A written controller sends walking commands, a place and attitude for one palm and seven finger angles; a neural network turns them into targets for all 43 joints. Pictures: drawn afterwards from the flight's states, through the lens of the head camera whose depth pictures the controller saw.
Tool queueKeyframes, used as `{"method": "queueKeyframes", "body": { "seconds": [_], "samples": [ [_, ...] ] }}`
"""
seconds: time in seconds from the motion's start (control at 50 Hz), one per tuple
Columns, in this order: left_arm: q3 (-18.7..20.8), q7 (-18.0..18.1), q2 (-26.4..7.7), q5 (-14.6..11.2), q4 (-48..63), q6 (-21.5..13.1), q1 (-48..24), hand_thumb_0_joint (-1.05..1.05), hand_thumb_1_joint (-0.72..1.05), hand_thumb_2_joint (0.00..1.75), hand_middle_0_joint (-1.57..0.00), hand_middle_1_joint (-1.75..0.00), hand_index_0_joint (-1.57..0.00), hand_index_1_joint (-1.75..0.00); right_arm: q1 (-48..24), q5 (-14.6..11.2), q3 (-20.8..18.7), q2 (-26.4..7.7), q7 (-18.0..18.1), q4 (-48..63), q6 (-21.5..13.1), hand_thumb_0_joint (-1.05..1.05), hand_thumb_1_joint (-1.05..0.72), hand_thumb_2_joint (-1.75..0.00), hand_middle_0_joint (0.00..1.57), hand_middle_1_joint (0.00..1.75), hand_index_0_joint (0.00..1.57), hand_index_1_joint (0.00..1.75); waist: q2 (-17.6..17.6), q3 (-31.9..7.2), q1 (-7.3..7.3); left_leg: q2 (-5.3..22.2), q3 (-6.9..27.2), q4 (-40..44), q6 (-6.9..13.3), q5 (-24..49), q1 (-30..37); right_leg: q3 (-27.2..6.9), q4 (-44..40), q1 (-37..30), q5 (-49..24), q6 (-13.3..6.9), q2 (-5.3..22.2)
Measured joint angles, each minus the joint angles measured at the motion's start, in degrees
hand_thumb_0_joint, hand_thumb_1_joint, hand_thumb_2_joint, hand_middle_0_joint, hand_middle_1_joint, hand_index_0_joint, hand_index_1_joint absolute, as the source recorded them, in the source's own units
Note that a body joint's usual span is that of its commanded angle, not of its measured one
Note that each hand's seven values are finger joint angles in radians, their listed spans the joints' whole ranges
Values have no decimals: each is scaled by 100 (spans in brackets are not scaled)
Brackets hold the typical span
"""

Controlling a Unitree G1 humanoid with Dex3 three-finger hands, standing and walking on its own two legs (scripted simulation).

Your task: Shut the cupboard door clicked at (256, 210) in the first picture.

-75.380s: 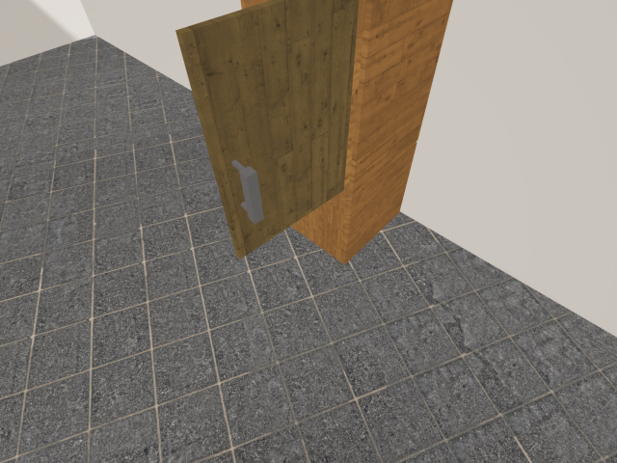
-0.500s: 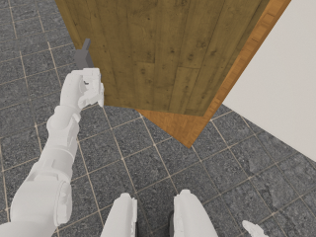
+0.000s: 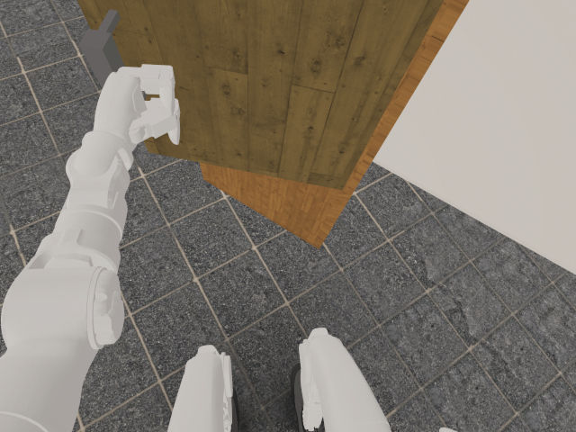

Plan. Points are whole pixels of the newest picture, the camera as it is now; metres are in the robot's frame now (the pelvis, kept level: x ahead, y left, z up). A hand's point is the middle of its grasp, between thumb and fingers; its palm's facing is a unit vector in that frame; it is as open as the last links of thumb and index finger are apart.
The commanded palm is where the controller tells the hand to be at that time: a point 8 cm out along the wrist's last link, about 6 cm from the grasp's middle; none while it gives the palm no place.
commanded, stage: push the door shut along its arc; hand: left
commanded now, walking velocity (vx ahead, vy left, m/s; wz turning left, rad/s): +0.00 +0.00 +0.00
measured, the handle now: (123, 73) +0.60 +0.17 +0.05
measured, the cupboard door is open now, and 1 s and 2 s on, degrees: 22 10 9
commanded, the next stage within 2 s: pull the fist back off the door in 0.76 s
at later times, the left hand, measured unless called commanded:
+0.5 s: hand (193, 87) +0.57 +0.08 +0.06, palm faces -0.37 -0.93 -0.06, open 3.0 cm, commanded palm +0.58 +0.10 +0.05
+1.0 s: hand (208, 59) +0.62 +0.06 +0.06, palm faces -0.06 -0.99 +0.11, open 3.1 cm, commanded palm +0.60 +0.06 +0.05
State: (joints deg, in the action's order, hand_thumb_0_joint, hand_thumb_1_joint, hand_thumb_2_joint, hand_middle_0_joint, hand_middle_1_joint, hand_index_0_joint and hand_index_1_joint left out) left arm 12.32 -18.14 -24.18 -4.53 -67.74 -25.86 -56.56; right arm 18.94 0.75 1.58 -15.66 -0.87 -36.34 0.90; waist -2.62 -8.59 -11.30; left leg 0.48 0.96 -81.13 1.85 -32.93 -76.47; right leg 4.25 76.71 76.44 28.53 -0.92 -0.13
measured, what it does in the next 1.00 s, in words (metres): stands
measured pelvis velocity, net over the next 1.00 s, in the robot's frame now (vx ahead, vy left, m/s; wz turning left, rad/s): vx -0.01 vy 0.00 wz -0.04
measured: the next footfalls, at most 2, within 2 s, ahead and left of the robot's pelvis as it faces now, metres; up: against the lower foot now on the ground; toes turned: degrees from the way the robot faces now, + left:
none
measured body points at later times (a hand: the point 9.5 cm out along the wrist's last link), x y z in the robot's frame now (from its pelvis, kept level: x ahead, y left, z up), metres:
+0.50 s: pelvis +0.00 -0.01 -0.01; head +0.19 +0.00 +0.39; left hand +0.58 +0.13 +0.06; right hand -0.01 -0.28 -0.12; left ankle +0.04 +0.10 -0.59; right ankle +0.06 -0.12 -0.59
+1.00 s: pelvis -0.01 +0.00 -0.03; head +0.21 +0.02 +0.36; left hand +0.62 +0.11 +0.05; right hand -0.05 -0.25 -0.12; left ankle +0.04 +0.10 -0.59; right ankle +0.06 -0.12 -0.59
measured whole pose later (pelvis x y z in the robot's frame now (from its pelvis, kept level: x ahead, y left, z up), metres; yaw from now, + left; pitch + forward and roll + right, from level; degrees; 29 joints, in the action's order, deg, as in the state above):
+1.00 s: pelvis -0.01 +0.00 -0.03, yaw -2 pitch +36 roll -5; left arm 18.9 -1.1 -27.6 0.3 -74.7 -14.0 -80.2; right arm 23.2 5.8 3.7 -14.3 -2.7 -36.5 -4.6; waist -3.4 -7.8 -17.4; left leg 1.9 2.5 -88.1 1.3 -34.0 -89.8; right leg 5.7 81.9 89.2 28.4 -1.3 -1.5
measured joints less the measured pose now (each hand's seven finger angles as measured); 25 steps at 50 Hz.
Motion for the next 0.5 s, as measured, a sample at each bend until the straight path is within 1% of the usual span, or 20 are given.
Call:
{"method": "queueKeyframes", "body": {
  "seconds": [0.08,0.26,0.32,0.38,0.5],
  "samples": [
    [100,-79,-116,90,-103,118,-211,1,90,90,-130,-150,-130,-150,-8,4,51,18,-6,34,3,1,-90,-89,20,30,20,30,-12,21,-85,41,3,-57,-9,-28,-87,3,42,96,6,-15,-40],
    [263,-285,-447,199,-203,400,-690,1,90,90,-130,-150,-130,-150,19,9,104,28,5,105,-45,1,-90,-89,20,30,20,30,-59,57,-264,123,8,-204,-42,-97,-332,7,167,365,31,-52,-120],
    [307,-372,-528,219,-230,514,-836,1,90,90,-130,-150,-130,-150,43,9,113,24,12,103,-53,1,-90,-89,20,30,20,30,-63,81,-291,143,0,-242,-51,-118,-394,0,209,441,43,-61,-139],
    [330,-468,-582,216,-170,604,-881,1,89,91,-130,-150,-130,-150,97,13,105,27,18,96,-78,1,-91,-89,20,30,20,30,-63,85,-280,153,-4,-265,-60,-131,-443,-4,241,501,54,-72,-149],
    [165,-563,-677,224,-269,800,-1145,-1,88,93,-130,-150,-130,-150,114,23,123,35,61,-13,-171,1,-90,-89,20,30,20,30,-46,112,-276,143,57,-307,-85,-120,-539,54,273,572,58,-99,-139]
  ]
}}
